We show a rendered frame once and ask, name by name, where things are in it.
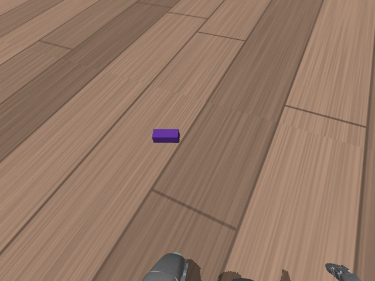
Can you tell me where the carton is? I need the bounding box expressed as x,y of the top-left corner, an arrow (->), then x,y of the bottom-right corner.
152,129 -> 180,143

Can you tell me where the right robot hand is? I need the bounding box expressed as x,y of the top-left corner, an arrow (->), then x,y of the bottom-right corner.
325,263 -> 361,281

